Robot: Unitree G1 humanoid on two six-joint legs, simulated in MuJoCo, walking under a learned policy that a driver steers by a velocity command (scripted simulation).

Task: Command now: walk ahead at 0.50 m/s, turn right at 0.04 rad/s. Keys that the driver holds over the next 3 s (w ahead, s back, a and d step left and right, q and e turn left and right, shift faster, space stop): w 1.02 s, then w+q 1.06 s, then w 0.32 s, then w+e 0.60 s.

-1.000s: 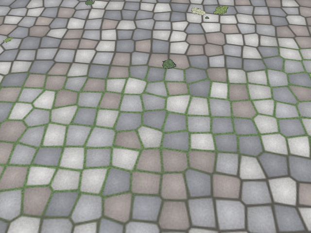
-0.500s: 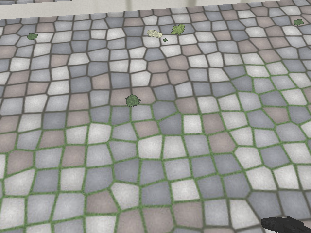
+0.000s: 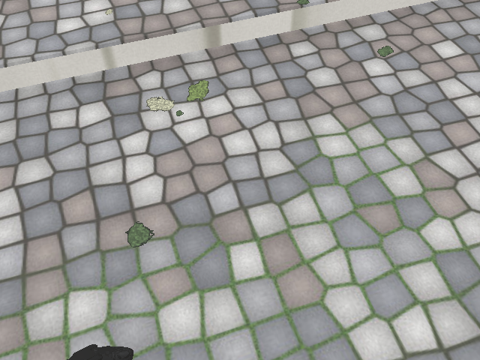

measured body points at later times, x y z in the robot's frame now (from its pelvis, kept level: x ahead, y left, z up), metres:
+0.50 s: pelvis +0.25 +0.00 +0.00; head +0.28 +0.01 +0.45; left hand +0.18 +0.25 -0.14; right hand +0.46 -0.22 -0.10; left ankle +0.39 +0.11 -0.71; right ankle +0.10 -0.09 -0.73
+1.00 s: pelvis +0.51 +0.02 +0.01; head +0.54 +0.02 +0.46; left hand +0.69 +0.25 -0.11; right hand +0.45 -0.22 -0.13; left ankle +0.40 +0.10 -0.73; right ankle +0.68 -0.10 -0.70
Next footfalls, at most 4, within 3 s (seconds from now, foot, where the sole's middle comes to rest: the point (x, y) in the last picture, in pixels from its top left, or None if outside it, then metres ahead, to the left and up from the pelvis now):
0.54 left None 0.44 0.10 -0.76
1.08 right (265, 268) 0.74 -0.08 -0.76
1.64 left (193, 208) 0.98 0.13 -0.76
2.18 right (187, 131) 1.35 0.15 -0.76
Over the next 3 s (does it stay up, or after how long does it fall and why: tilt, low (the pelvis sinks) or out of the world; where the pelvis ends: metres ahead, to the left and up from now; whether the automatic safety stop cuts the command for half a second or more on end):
stays up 1.45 0.39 0.02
